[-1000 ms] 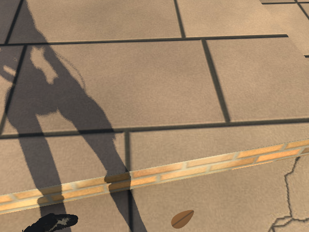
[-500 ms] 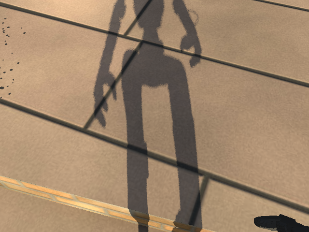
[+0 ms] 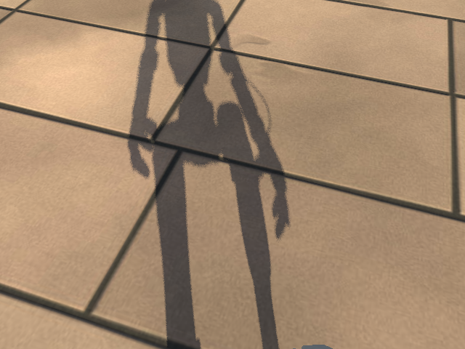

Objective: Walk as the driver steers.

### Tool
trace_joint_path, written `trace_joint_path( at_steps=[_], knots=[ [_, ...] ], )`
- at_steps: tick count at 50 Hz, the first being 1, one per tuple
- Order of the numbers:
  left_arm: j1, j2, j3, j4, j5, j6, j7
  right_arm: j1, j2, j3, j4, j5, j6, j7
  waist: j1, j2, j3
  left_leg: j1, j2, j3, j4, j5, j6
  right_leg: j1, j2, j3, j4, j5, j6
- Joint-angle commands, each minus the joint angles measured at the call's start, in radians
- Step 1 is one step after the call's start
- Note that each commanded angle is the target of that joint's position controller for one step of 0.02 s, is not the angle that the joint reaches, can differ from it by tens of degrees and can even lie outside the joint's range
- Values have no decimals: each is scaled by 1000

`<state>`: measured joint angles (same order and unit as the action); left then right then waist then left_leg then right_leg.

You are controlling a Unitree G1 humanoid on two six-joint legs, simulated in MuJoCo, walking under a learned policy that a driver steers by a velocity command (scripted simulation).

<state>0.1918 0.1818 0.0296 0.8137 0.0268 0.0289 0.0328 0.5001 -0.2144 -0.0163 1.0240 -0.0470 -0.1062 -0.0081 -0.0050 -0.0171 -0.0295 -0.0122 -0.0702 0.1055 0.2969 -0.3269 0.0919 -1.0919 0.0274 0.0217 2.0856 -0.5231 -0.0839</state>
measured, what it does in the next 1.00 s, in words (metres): climbs, turning right: right foot 0.17 m higher, then left foot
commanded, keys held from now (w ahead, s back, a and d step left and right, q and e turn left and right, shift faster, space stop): w+e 0.56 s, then w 0.36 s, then w+q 0.08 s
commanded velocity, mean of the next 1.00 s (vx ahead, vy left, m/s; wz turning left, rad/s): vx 0.50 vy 0.00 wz -0.39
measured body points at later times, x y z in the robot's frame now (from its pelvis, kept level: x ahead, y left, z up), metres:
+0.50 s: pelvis +0.32 -0.09 +0.16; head +0.35 -0.10 +0.61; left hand +0.41 +0.16 +0.03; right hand +0.49 -0.33 +0.09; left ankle +0.51 +0.04 -0.45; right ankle +0.26 -0.10 -0.57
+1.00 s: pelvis +0.63 -0.15 +0.18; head +0.65 -0.14 +0.63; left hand +0.88 +0.00 +0.07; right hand +0.53 -0.39 +0.06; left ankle +0.63 -0.07 -0.57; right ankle +0.60 -0.29 -0.49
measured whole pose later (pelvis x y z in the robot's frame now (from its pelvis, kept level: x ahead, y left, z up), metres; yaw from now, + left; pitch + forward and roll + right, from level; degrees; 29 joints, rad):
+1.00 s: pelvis +0.63 -0.15 +0.18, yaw -25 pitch +2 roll +1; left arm 0.16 0.25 0.03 0.69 0.05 -0.04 -0.03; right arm 0.42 -0.24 -0.04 0.81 -0.01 -0.10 0.00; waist -0.04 -0.05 -0.01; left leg -0.14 -0.09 0.04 0.29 -0.19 0.09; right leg -0.62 -0.03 0.05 1.06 -0.25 -0.02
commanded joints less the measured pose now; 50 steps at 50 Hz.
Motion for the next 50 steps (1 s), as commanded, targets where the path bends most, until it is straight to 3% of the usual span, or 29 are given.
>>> trace_joint_path(
  at_steps=[1,3,4,6,7,9,10,11,12,13,14,15,16,17,18,20,22,26,29,31,34,35,36,37,38,39,41,46,50],
  knots=[
    [-330,-38,-45,-225,-4,-28,13,87,-95,3,25,5,-29,7,-23,5,216,108,389,-180,-129,67,70,-531,-6,22,90,-97,-46],
    [-418,-69,-86,-320,-5,-23,-1,78,-69,28,58,25,-20,5,5,16,236,-68,299,-61,-211,180,9,-385,-34,-91,-162,-75,-47],
    [-430,-59,-91,-351,-1,-19,-7,84,-75,32,69,32,-13,-6,-3,44,228,-110,281,-38,-264,277,26,-292,-42,-150,-269,-75,-36],
    [-281,-80,-106,-324,-9,0,-36,13,-121,32,30,66,5,-31,60,74,75,-181,281,95,-287,982,48,229,-51,-220,-567,53,-79],
    [-226,-43,-96,-282,-14,2,-42,23,-152,25,-2,84,9,-36,58,60,-15,-145,290,111,-184,1480,65,390,24,-319,-639,46,-83],
    [32,46,-56,-205,-20,-1,-43,-7,-284,-16,-52,92,17,-38,196,244,-257,-4,357,74,241,2072,73,680,130,-288,-800,-10,-109],
    [139,117,-22,-173,7,-11,-59,-38,-307,-36,-92,92,20,-24,245,268,-347,-2,340,73,531,2013,43,815,129,-101,-958,8,-165],
    [169,230,21,-136,-4,-16,-58,-93,-225,-25,-183,69,5,8,228,47,-340,-382,153,47,1005,1112,-25,997,-79,464,-1279,-138,-285],
    [158,310,59,-113,-12,8,-38,-179,-212,-42,-236,25,-10,50,192,-124,-394,-594,-47,-105,1378,206,-65,1069,-203,1008,-1647,40,-340],
    [79,292,64,-107,-18,2,-32,-154,-135,-25,-292,2,-14,63,103,-62,-327,-716,22,-238,1507,205,-38,1027,-228,1000,-1676,-34,-295],
    [88,228,54,-54,-18,-13,-28,-190,-80,-11,-301,9,-3,55,70,65,-148,-771,51,-209,1504,214,-29,863,-212,879,-1655,-78,-248],
    [69,173,44,-13,-7,-40,-24,-243,-29,-1,-353,4,-1,27,22,77,5,-832,58,-192,1594,143,-22,707,-182,786,-1664,69,-226],
    [49,108,29,21,6,-61,-24,-259,17,14,-380,-3,14,5,-34,98,66,-864,84,-200,1602,104,-11,607,-143,638,-1628,193,-198],
    [42,61,15,33,15,-81,-33,-230,28,21,-400,0,32,-9,-63,44,65,-895,86,-193,1693,62,0,571,-136,564,-1629,287,-189],
    [48,69,17,60,3,-98,-41,-220,57,35,-420,-16,50,-23,-107,34,74,-915,118,-202,1650,62,4,552,-96,429,-1601,398,-162],
    [-11,108,25,35,-12,-118,-52,-227,11,32,-432,-20,72,-28,-143,63,100,-822,152,-179,1272,87,-18,460,-5,230,-1672,331,-105],
    [33,134,26,19,-25,-133,-42,-345,-54,16,-470,-16,70,-17,-83,46,88,-736,150,-85,1029,223,-58,477,16,204,-1745,672,-111],
    [256,186,61,23,-42,-116,-10,-509,-17,22,-512,-2,62,24,74,-24,-14,-764,113,-41,644,355,-70,909,-21,254,-1781,913,-69],
    [315,207,76,11,-24,-99,-4,-610,-22,28,-533,14,61,43,119,-85,-8,-800,70,-35,449,324,-72,1131,-57,294,-1810,940,-73],
    [294,192,73,-2,-17,-99,-2,-612,-45,22,-528,18,56,47,100,-95,-7,-679,56,-43,332,326,-54,1155,-80,289,-1797,991,-61],
    [254,223,73,-17,-8,-117,0,-428,-120,-14,-454,19,47,27,15,-90,-73,-355,-3,-59,216,269,-20,1162,-98,288,-1619,1243,-19],
    [233,235,75,-22,-4,-122,-5,-311,-141,-26,-416,27,36,14,-45,-78,-106,-246,13,-64,136,299,-2,1169,-87,271,-1471,1255,-10],
    [214,216,72,-40,-9,-131,-11,-192,-171,-39,-389,17,22,-6,-102,-75,-162,-39,103,-130,136,307,30,1046,-65,272,-1297,1087,-8],
    [268,120,47,-68,-5,-137,-15,-70,-227,-49,-381,-7,17,-20,-99,87,-283,186,342,-357,241,379,76,878,-3,197,-1037,506,-15],
    [452,121,46,-62,-53,-121,-14,-108,-268,-71,-362,-5,25,-9,2,375,-391,346,518,-859,115,327,274,609,141,94,-720,-15,41],
    [378,179,48,-40,-14,-111,-7,-194,-159,-58,-404,12,34,3,3,110,-265,202,463,-839,27,149,254,524,59,120,-679,107,33],
    [157,180,46,-97,-6,-111,-22,-248,-88,-38,-387,15,21,6,-5,-44,-58,-24,375,-574,-24,224,197,503,22,126,-734,207,38],
    [130,135,30,-131,20,-71,-56,-135,-111,-42,-295,36,-22,10,30,76,5,-94,277,-341,-91,464,146,464,-22,70,-899,196,52],
    [-54,98,5,-203,25,-74,-69,-80,-110,-39,-258,42,-9,13,3,90,58,-134,197,-267,-132,508,126,422,-77,-24,-1145,356,86]
  ],
)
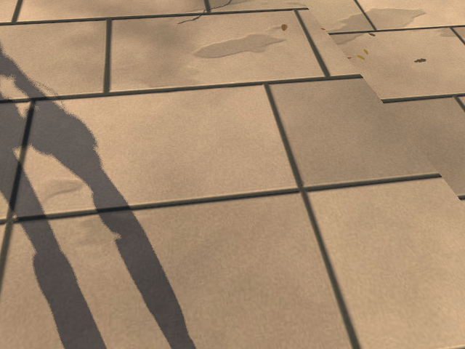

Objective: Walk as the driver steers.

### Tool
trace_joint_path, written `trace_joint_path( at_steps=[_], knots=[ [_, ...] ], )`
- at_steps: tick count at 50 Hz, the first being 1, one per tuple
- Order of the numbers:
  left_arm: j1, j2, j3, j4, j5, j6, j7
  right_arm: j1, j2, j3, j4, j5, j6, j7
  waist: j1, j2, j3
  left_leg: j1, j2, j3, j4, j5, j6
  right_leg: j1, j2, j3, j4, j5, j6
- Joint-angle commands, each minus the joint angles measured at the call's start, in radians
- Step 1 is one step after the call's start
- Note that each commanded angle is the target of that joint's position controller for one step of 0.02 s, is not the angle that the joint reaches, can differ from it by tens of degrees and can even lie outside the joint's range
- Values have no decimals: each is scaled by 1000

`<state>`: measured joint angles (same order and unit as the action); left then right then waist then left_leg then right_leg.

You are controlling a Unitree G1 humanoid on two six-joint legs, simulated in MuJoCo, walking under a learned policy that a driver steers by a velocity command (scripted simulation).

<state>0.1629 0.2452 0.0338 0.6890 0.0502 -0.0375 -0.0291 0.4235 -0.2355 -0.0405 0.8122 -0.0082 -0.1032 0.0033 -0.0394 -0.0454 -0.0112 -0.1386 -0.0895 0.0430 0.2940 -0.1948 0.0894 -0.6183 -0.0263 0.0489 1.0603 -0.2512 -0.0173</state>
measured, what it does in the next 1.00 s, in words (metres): walks ahead, turning left: right foot, then left foot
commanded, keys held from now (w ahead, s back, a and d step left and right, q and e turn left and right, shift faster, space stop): w+q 0.88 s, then w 0.06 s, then w+e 0.06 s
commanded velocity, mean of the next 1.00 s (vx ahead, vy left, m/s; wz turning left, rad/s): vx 0.50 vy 0.00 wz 0.45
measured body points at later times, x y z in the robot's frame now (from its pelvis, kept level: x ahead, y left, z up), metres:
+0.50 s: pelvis +0.25 -0.02 +0.00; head +0.26 -0.03 +0.45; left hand +0.22 +0.26 -0.11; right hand +0.44 -0.25 -0.11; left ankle +0.27 +0.13 -0.66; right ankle +0.24 -0.11 -0.75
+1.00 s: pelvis +0.47 +0.13 +0.00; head +0.48 +0.16 +0.45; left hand +0.45 +0.42 -0.12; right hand +0.66 -0.07 -0.12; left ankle +0.43 +0.17 -0.75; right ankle +0.60 +0.00 -0.67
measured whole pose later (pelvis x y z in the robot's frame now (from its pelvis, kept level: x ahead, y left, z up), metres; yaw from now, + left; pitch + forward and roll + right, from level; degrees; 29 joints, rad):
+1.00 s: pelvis +0.47 +0.13 +0.00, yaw +31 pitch +1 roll +0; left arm 0.20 0.26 0.04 0.72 0.04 -0.03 -0.02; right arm 0.34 -0.25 -0.06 0.78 -0.01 -0.04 0.01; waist -0.01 -0.04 0.03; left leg -0.18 -0.12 -0.01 0.35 -0.19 0.11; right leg -0.62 -0.13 0.02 1.06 -0.25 0.03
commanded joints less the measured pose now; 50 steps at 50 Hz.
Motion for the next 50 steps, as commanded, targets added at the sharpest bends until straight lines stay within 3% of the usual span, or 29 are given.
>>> trace_joint_path(
  at_steps=[1,3,7,9,10,11,12,13,14,15,16,18,19,21,26,29,33,35,37,38,39,40,41,42,43,44,45,46,50],
  knots=[
    [-56,15,-8,-85,-6,-10,-12,1,-94,-17,-41,3,-7,2,29,122,45,-35,197,-182,-127,384,116,-8,-15,-64,-208,129,26],
    [-121,2,-18,-97,-16,-14,-14,33,-119,-27,-29,2,-2,4,2,133,47,-42,192,-176,-116,420,100,62,6,-85,-343,190,31],
    [-194,38,-9,-125,-27,-27,5,86,-139,-35,-7,1,11,1,-24,128,36,58,245,-246,-31,480,96,103,32,-81,-450,187,10],
    [-135,61,2,-116,-27,-38,17,62,-158,-42,-11,-3,16,-4,14,126,12,74,250,-271,57,540,78,209,54,-69,-518,116,-13],
    [-36,75,11,-87,-20,-47,26,43,-164,-45,-15,2,18,-4,64,102,-35,50,220,-250,172,582,60,351,72,-73,-583,118,-33],
    [94,119,27,-60,2,-59,40,36,-152,-43,-26,12,17,-3,119,59,-121,-53,175,-218,349,480,37,564,-4,-2,-600,111,-69],
    [261,201,45,-61,25,-61,56,23,-85,-27,-77,13,14,-2,181,-63,-270,-212,108,-154,627,106,17,781,-276,267,-621,-20,-122],
    [228,251,58,-62,26,-43,56,124,-54,-23,-97,26,28,-8,106,-214,-291,-481,2,-75,847,-378,-1,859,-450,637,-737,-122,-226],
    [193,162,47,-66,-2,-32,52,90,-118,-38,-75,-8,49,-12,99,-86,-188,-554,65,-104,941,-316,-1,760,-411,638,-765,-227,-239],
    [143,88,27,-63,-15,-35,47,18,-109,-40,-83,-17,56,-2,83,-15,-78,-562,96,-116,938,-229,-4,653,-355,487,-787,-222,-215],
    [119,66,21,-51,-19,-41,40,-17,-85,-37,-86,-18,62,8,64,1,-8,-538,121,-110,908,-183,-16,555,-306,352,-826,-99,-192],
    [110,55,20,-31,-25,-55,41,-11,-74,-38,-79,-32,85,26,27,-36,22,-477,152,-100,875,-143,-37,456,-239,184,-874,50,-148],
    [120,64,23,-23,-27,-65,40,-12,-69,-37,-87,-33,94,32,19,-63,12,-466,153,-92,878,-124,-47,444,-245,151,-881,123,-158],
    [141,74,29,-1,-33,-78,38,-73,-65,-37,-109,-35,102,41,17,-40,24,-513,166,-96,865,-69,-61,451,-246,80,-909,194,-167],
    [192,99,39,48,-26,-74,34,-231,-52,-27,-158,-30,106,58,41,-20,59,-595,180,-76,710,97,-76,503,-218,-85,-924,266,-150],
    [212,123,46,67,-26,-71,37,-343,-40,-15,-194,-29,101,69,69,-29,80,-534,177,-24,526,175,-59,511,-216,-160,-920,283,-127],
    [264,161,57,99,-26,-51,44,-435,-57,-15,-238,-33,100,77,100,-32,99,-483,148,53,382,69,-10,619,-245,-214,-864,379,-104],
    [274,186,60,115,-25,-36,49,-415,-70,-23,-244,-40,101,71,83,-49,71,-409,92,93,340,-44,28,676,-255,-253,-741,662,-89],
    [273,213,64,122,-29,-19,53,-234,-98,-43,-196,-49,88,54,-3,-37,-45,-182,1,114,260,-87,76,667,-239,-301,-429,873,-73],
    [266,201,58,104,-28,-17,53,-52,-146,-66,-140,-59,79,39,-81,25,-159,91,31,26,219,-80,114,502,-214,-314,-168,691,-43],
    [284,90,28,26,-40,-22,36,-10,-276,-98,-144,-51,77,25,-59,257,-266,415,341,-454,168,-218,229,80,-96,-310,183,19,17],
    [195,132,40,-18,-21,-30,27,12,-310,-107,-173,-13,85,16,-88,222,-340,471,455,-834,12,-90,298,-101,31,-109,353,-298,41],
    [90,137,42,-45,-25,-33,22,-3,-288,-102,-145,-8,92,8,-86,121,-199,405,412,-646,12,18,269,-194,-29,-30,358,-194,28],
    [98,115,30,-37,-34,-44,21,-46,-234,-87,-132,-4,90,1,-39,90,-85,252,377,-515,14,144,235,-161,-66,-36,276,-106,23],
    [119,110,30,-21,-27,-43,23,-94,-192,-74,-134,-4,84,-1,11,58,-32,136,315,-422,3,240,190,-92,-93,-33,190,-80,24],
    [149,111,30,-9,-9,-26,24,-146,-158,-62,-140,6,80,0,55,52,-11,43,259,-351,-19,282,157,-19,-104,-29,147,-67,31],
    [196,104,27,2,-1,-7,21,-159,-147,-55,-145,5,70,3,78,109,-33,-8,255,-324,-28,350,171,39,-105,-33,128,-69,41],
    [201,104,27,11,3,7,19,-150,-133,-49,-135,5,57,6,84,102,-35,-21,241,-301,-35,404,177,48,-101,-42,116,-68,48],
    [99,81,21,9,-7,16,5,-67,-139,-44,-79,3,35,9,52,94,19,-9,219,-234,-116,363,150,-21,-106,-66,-53,92,49]
  ],
)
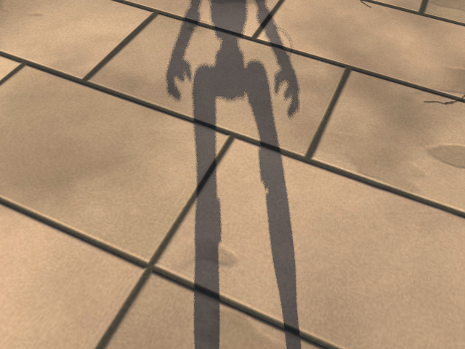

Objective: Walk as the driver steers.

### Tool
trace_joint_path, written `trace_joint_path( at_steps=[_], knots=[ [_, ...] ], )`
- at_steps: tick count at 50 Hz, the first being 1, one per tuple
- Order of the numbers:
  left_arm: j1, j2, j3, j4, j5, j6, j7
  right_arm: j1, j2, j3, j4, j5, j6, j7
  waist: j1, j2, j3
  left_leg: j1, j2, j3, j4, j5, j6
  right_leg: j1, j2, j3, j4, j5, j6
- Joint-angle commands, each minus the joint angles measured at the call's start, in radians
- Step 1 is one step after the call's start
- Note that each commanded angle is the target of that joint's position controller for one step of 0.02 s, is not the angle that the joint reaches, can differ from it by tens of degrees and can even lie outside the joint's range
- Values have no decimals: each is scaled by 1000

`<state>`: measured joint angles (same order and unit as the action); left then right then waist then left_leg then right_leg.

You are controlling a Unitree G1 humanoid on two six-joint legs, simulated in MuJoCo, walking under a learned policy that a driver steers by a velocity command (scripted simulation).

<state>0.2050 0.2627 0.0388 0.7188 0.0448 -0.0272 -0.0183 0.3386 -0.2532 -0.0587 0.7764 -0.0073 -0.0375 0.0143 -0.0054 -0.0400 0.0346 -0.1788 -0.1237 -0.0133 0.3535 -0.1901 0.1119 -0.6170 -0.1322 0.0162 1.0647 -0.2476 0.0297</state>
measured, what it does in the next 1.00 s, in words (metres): walks ahead, turning right: right foot, then left foot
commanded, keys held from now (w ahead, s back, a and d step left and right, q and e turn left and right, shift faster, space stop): w+e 0.94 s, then w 0.06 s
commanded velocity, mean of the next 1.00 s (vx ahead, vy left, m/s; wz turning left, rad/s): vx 0.50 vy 0.00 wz -0.40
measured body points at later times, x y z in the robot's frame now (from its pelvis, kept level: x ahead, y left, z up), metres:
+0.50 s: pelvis +0.28 -0.08 -0.01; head +0.31 -0.09 +0.44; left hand +0.41 +0.18 -0.12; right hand +0.34 -0.35 -0.13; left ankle +0.27 +0.07 -0.66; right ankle +0.31 -0.13 -0.74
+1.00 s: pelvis +0.57 -0.11 -0.01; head +0.60 -0.10 +0.44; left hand +0.75 +0.12 -0.13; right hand +0.58 -0.41 -0.10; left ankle +0.65 -0.04 -0.74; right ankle +0.43 -0.16 -0.66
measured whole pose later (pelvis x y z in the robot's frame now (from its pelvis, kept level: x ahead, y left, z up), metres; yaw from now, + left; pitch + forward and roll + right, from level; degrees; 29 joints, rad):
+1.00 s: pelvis +0.57 -0.11 -0.01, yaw -29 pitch +1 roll +0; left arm 0.33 0.32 0.07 0.79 0.03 -0.02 -0.02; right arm 0.19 -0.26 -0.02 0.72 -0.04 -0.07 -0.01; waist 0.03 -0.04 0.03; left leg -0.30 -0.02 0.05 0.47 -0.18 0.04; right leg -0.38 0.06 0.06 1.13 -0.36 -0.07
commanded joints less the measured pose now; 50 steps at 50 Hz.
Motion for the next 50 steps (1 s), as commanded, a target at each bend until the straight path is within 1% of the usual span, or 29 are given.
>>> trace_joint_path(
  at_steps=[1,5,10,12,13,14,15,16,17,18,19,20,21,22,23,26,29,32,37,39,41,42,43,44,45,46,47,49,50],
  knots=[
    [17,63,16,-27,-4,5,-7,36,-121,-25,-34,3,-33,0,3,92,-15,57,255,-166,-184,358,114,-45,-2,-33,-105,130,-3],
    [-98,57,12,-46,-17,1,-14,86,-123,-20,-8,-4,-44,-1,-41,98,13,169,281,-116,-207,360,85,-98,16,-32,-249,238,-35],
    [-195,54,9,-78,-18,-6,-32,119,-125,-15,32,-19,-48,-22,-61,85,79,265,328,-38,-214,421,67,-90,75,-43,-402,221,-88],
    [-174,54,11,-76,-16,-8,-33,99,-131,-13,43,-21,-48,-31,-39,89,73,288,336,6,-158,598,46,-12,114,-77,-456,163,-122],
    [-138,57,14,-66,-16,-8,-29,86,-142,-13,46,-22,-48,-35,-21,101,45,297,333,30,-93,783,33,61,148,-107,-469,121,-142],
    [-76,69,21,-50,-16,-9,-23,80,-156,-14,52,-26,-47,-38,5,116,0,313,330,49,13,958,20,142,187,-132,-474,72,-163],
    [40,89,32,-17,-13,-14,-17,74,-171,-17,55,-29,-40,-40,55,116,-69,310,317,71,187,1039,8,264,226,-144,-509,46,-186],
    [194,121,48,25,-1,-22,-9,62,-179,-15,46,-23,-37,-44,128,93,-153,184,295,104,418,911,-11,490,206,-85,-561,75,-224],
    [320,236,81,33,14,-23,4,82,-123,3,-4,-4,-43,-42,154,-57,-280,-96,206,150,798,494,-47,768,-52,285,-583,10,-333],
    [273,264,88,29,-20,-16,1,106,-104,3,-33,-4,-50,-27,84,-230,-355,-413,-1,49,1068,-324,-79,926,-234,796,-738,132,-467],
    [213,229,85,30,-49,-12,-4,31,-131,4,-39,-31,-50,-24,82,-57,-250,-512,88,-77,1095,-249,-66,859,-188,679,-745,79,-436],
    [167,184,74,24,-48,-9,0,-30,-129,10,-58,-21,-62,-16,71,7,-139,-519,134,-66,1036,-169,-69,718,-164,542,-765,114,-406],
    [138,145,62,30,-40,-8,2,-50,-119,12,-62,-21,-64,-13,36,70,-61,-482,170,-55,942,-138,-73,593,-115,455,-793,189,-361],
    [122,127,55,35,-43,-11,5,-56,-114,13,-70,-33,-50,-13,7,71,-24,-441,190,-53,882,-140,-89,504,-70,391,-810,265,-335],
    [110,122,51,35,-44,-16,6,-29,-103,18,-63,-43,-30,-10,-15,51,-29,-392,200,-46,838,-135,-104,454,-39,342,-827,305,-319],
    [136,153,59,44,-47,-32,4,-45,-84,24,-75,-47,1,-4,-22,20,-34,-395,205,-12,738,-92,-139,405,10,282,-857,359,-320],
    [182,162,63,55,-49,-30,7,-180,-83,26,-119,-44,4,-1,16,7,4,-462,210,5,577,38,-168,413,44,272,-879,335,-290],
    [235,165,67,66,-51,-27,10,-280,-77,30,-146,-37,1,3,62,-11,-5,-482,193,3,440,152,-175,481,60,280,-845,371,-250],
    [297,174,71,71,-33,-20,24,-409,-83,38,-192,-25,-15,7,109,-23,-4,-484,148,-2,291,152,-157,601,35,348,-757,484,-247],
    [266,187,74,59,-29,-20,32,-381,-102,34,-193,-22,-24,5,81,-34,-8,-392,132,-22,221,111,-136,601,19,385,-717,508,-226],
    [199,204,76,42,-27,-24,30,-233,-139,19,-148,-19,-33,-8,5,-39,-56,-147,88,-10,156,34,-102,533,42,388,-607,623,-185],
    [182,198,73,43,-37,-31,21,-106,-167,6,-116,-25,-45,-20,-63,9,-124,47,111,-26,93,59,-73,479,100,344,-441,625,-160],
    [189,135,54,19,-49,-42,11,49,-238,-12,-108,-45,-53,-39,-119,110,-268,282,318,-225,63,-140,-22,367,155,268,-182,400,-135],
    [302,53,37,-6,-73,-38,14,50,-316,-30,-117,-59,-39,-46,-54,321,-355,488,575,-663,-30,-209,87,68,312,132,75,-301,-104],
    [301,143,44,17,-33,-24,23,11,-257,-30,-113,-39,-25,-40,-31,235,-294,400,573,-769,-50,-311,115,-32,221,110,181,-281,-112],
    [224,159,50,25,-21,-16,17,-46,-162,-8,-124,-30,-23,-36,-29,114,-160,265,521,-605,-68,-297,93,-31,176,104,187,-181,-109],
    [172,141,46,19,-19,-13,7,-81,-116,4,-116,-28,-25,-31,-21,69,-80,163,464,-452,-95,-182,68,-13,147,92,147,-120,-100],
    [147,111,41,19,-4,3,-14,-65,-95,12,-83,-26,-37,-29,-3,129,-24,62,367,-261,-138,12,23,38,119,81,88,-81,-89],
    [167,97,38,19,-5,11,-20,-49,-107,9,-69,-21,-49,-23,10,169,-39,52,371,-231,-136,109,37,58,126,77,81,-76,-84]
  ],
)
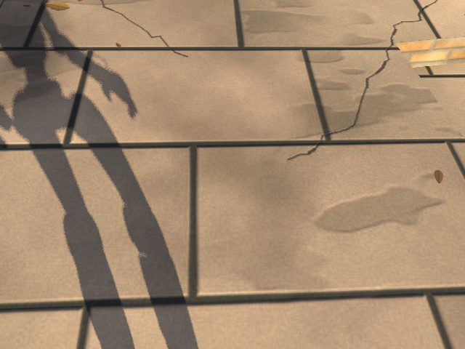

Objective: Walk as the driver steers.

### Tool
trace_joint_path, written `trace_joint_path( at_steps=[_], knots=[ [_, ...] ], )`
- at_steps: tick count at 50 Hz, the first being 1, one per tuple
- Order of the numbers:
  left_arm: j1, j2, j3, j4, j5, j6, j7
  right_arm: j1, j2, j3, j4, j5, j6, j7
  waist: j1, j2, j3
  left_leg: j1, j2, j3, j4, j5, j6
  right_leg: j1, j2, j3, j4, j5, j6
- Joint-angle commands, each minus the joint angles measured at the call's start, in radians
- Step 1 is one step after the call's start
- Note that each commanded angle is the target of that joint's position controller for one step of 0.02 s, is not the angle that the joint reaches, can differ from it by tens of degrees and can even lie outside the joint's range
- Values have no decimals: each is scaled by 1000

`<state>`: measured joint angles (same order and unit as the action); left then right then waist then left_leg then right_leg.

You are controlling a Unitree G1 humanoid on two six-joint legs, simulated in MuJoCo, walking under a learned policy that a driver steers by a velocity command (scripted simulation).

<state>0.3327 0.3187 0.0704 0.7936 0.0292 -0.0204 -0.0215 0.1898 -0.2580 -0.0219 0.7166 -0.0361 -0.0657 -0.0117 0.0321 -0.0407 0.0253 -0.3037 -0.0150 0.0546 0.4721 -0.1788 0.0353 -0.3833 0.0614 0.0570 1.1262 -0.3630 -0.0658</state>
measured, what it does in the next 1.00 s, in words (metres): walks ahead: right foot, then left foot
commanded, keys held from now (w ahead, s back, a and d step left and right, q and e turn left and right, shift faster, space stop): w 0.08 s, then no key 0.92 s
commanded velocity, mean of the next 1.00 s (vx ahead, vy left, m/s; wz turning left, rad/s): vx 0.16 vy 0.00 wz -0.11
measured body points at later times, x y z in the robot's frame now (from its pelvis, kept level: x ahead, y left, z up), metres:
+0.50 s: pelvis +0.18 -0.04 +0.00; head +0.21 -0.05 +0.45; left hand +0.31 +0.19 -0.12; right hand +0.20 -0.28 -0.15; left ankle +0.14 +0.11 -0.69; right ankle +0.24 -0.11 -0.74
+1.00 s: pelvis +0.20 -0.02 +0.01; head +0.20 -0.02 +0.46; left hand +0.23 +0.22 -0.15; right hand +0.19 -0.25 -0.15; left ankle +0.20 +0.09 -0.74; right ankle +0.24 -0.11 -0.74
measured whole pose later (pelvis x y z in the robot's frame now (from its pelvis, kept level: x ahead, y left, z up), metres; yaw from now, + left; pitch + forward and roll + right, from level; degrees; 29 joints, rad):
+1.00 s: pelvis +0.20 -0.02 +0.01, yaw -4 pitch -2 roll +0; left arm 0.28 0.19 0.01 1.08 0.01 0.00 0.03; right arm 0.30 -0.17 0.00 1.07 -0.01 -0.01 -0.04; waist 0.01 0.00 0.01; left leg -0.14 -0.01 0.01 0.41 -0.24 0.02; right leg -0.23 0.04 -0.01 0.38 -0.13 -0.04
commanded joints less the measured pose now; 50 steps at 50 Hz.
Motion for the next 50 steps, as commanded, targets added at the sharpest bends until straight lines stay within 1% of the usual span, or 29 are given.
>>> trace_joint_path(
  at_steps=[1,4,6,8,10,11,13,14,15,16,17,18,19,20,21,22,23,25,29,31,32,33,34,35,36,38,39,42,50],
  knots=[
    [33,36,3,-56,11,8,-19,118,-99,-29,4,13,-32,10,-25,160,-34,178,260,-273,-259,172,125,-180,-66,41,9,44,14],
    [-52,22,-5,-80,14,7,-26,144,-107,-34,37,17,-47,19,-26,144,-8,190,260,-197,-306,206,147,-251,-69,48,-72,116,28],
    [-121,4,-16,-99,13,3,-27,146,-104,-32,56,18,-44,21,-26,134,23,176,237,-112,-296,410,141,-246,-67,16,-196,171,44],
    [-174,-30,-36,-109,9,-6,-29,145,-105,-31,74,22,-39,24,-31,145,10,141,198,-18,-261,596,119,-140,-62,-52,-353,245,50],
    [-217,-38,-46,-110,6,-12,-28,189,-115,-32,103,26,-32,25,-53,160,-16,160,191,1,-223,667,102,-60,-48,-95,-453,295,45],
    [-221,-32,-46,-107,4,-15,-24,205,-122,-34,117,28,-28,24,-56,168,-25,182,198,-6,-197,677,96,-34,-45,-99,-485,302,37],
    [-195,-15,-44,-92,7,-21,-14,207,-134,-37,135,32,-18,19,-40,171,-31,218,212,-28,-130,678,81,19,-39,-93,-559,296,10],
    [-141,-8,-42,-68,15,-28,-7,199,-137,-38,141,37,-13,14,-11,151,-47,224,199,-25,-58,666,65,94,-28,-93,-637,334,-7],
    [-66,14,-35,-34,28,-40,1,218,-128,-35,149,40,-8,12,16,100,-84,203,161,-6,63,603,43,211,-29,-86,-711,427,-24],
    [19,72,-24,-16,42,-53,9,248,-101,-26,131,37,-10,8,33,9,-173,92,118,27,223,315,10,399,-192,49,-662,801,-52],
    [63,125,-12,-17,31,-46,20,382,1,0,128,55,1,6,-6,-199,-331,-85,3,35,507,-405,-15,626,-479,330,-595,1279,-223],
    [69,91,-13,-10,-35,-34,26,368,-68,-16,163,50,34,-6,26,-135,-391,-84,-6,-68,591,-487,-14,569,-470,353,-626,1235,-285],
    [3,55,-24,-13,-41,-28,30,300,-85,-23,152,39,47,-5,3,-85,-275,-124,13,-90,618,-463,-17,474,-417,293,-688,1078,-264],
    [-67,13,-39,-15,-32,-24,36,241,-70,-20,147,27,52,-4,-17,-56,-172,-142,31,-91,582,-411,-20,378,-372,249,-739,956,-225],
    [-112,-15,-49,-13,-25,-23,43,220,-57,-18,152,20,58,-4,-43,-50,-113,-110,51,-98,526,-355,-29,293,-332,198,-777,919,-191],
    [-140,-29,-55,-8,-23,-23,48,237,-46,-16,167,14,69,-3,-71,-57,-93,-35,57,-93,471,-314,-38,209,-297,144,-804,887,-158],
    [-146,-28,-55,-1,-15,-25,49,261,-31,-13,187,14,78,-3,-82,-57,-107,22,44,-78,437,-288,-42,180,-279,115,-810,871,-147],
    [-142,-16,-51,18,-11,-28,46,260,-15,-10,206,18,93,-7,-85,-52,-124,77,32,-64,349,-272,-46,151,-260,95,-830,738,-143],
    [-138,0,-43,56,-7,-11,43,189,-13,-8,219,18,113,-19,-63,-79,-84,130,24,-47,181,-183,-38,70,-238,124,-887,240,-122],
    [-156,3,-40,69,-17,6,43,195,-2,-4,241,13,110,-19,-80,-57,-43,209,15,-31,46,-78,-19,-16,-216,135,-899,-26,-85],
    [-142,-7,-42,80,-20,12,44,187,-10,-3,244,6,104,-20,-78,-29,-13,237,35,-60,-24,-50,-6,-61,-205,145,-906,-120,-49],
    [-128,-18,-43,88,-19,15,43,188,-31,-3,244,-2,93,-22,-71,6,14,236,97,-134,-92,-71,9,-83,-187,144,-888,-140,-12],
    [-90,-30,-40,97,-29,19,40,153,-72,-9,244,6,84,-23,-24,91,63,122,140,-199,-132,-170,31,-48,-121,84,-871,-68,11],
    [-92,-34,-41,119,-29,22,39,129,-44,-4,254,18,76,-18,-24,134,80,-17,150,-222,-189,-261,34,87,-93,45,-824,48,17],
    [-77,-37,-39,135,-24,21,38,110,-29,2,258,20,65,-17,-10,149,68,-71,148,-225,-224,-272,20,185,-95,40,-790,130,15],
    [-51,-27,-36,166,-18,14,37,96,-34,0,269,25,53,-21,1,136,39,-48,125,-196,-224,-208,3,241,-112,49,-782,183,7],
    [-47,-25,-36,178,-16,11,38,103,-29,0,277,28,51,-23,-4,114,33,-16,117,-183,-209,-169,3,229,-120,57,-792,187,5],
    [-50,-38,-41,210,-20,6,44,138,-11,2,302,26,53,-24,-22,65,32,54,107,-164,-179,-103,13,184,-127,63,-816,173,7],
    [-29,-56,-49,278,-21,10,54,166,6,8,349,26,54,-27,-28,39,33,72,105,-154,-169,-59,19,199,-131,59,-817,204,12]
  ],
)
